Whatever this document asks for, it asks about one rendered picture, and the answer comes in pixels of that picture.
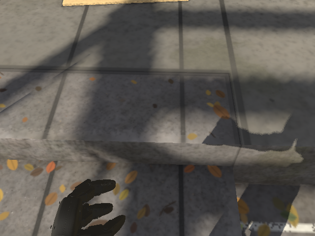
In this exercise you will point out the robot left hand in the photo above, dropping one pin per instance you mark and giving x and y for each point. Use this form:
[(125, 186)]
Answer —
[(74, 212)]

